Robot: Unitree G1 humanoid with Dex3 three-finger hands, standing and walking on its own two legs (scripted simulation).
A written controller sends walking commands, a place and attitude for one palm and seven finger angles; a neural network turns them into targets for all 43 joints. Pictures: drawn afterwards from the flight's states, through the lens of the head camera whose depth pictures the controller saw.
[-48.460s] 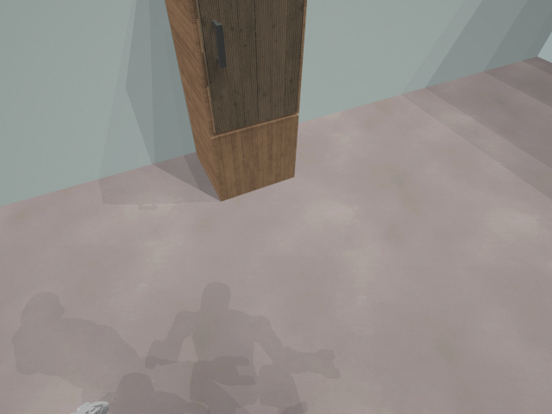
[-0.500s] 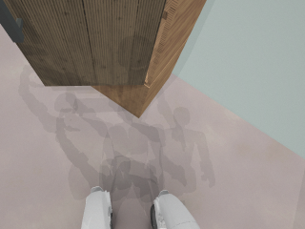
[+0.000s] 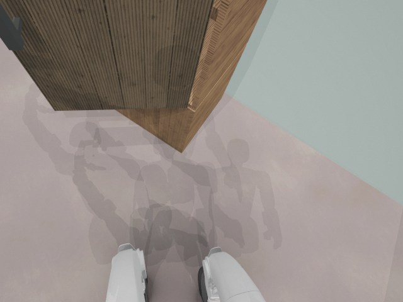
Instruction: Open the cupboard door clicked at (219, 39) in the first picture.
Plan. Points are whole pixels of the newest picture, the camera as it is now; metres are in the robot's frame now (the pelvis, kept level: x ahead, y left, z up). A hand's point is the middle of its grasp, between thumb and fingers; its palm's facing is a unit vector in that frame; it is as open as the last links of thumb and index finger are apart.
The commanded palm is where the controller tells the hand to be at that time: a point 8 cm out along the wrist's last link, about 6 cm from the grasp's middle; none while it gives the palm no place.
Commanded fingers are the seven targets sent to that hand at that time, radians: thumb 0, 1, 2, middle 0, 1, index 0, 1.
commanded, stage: slide the fingers in behind the handle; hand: left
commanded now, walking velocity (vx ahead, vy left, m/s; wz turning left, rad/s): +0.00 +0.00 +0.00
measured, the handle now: out of the picture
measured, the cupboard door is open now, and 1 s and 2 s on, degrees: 40 40 40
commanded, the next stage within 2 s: close the thumb around the handle in 1.28 s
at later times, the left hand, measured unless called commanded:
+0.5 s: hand out of the picture +0.53 +0.28 +0.12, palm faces +0.05 -1.00 +0.00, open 13.9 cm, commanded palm +0.52 +0.30 +0.11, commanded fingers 0.00 -0.50 0.30 -0.30 -1.20 -0.30 -1.20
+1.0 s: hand (1, 27) +0.53 +0.26 +0.12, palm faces +0.07 -1.00 +0.01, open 13.9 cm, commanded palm +0.52 +0.29 +0.11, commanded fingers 0.00 -0.50 0.30 -0.30 -1.20 -0.30 -1.20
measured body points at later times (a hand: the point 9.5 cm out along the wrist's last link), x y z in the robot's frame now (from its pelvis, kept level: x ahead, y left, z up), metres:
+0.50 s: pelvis +0.00 +0.00 +0.01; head +0.15 +0.05 +0.43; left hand +0.52 +0.33 +0.13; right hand +0.00 -0.27 -0.08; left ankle +0.06 +0.11 -0.64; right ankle -0.01 -0.16 -0.64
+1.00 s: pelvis +0.01 -0.02 +0.01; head +0.16 +0.02 +0.43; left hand +0.52 +0.31 +0.12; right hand +0.00 -0.28 -0.09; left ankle +0.06 +0.11 -0.64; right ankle -0.01 -0.16 -0.64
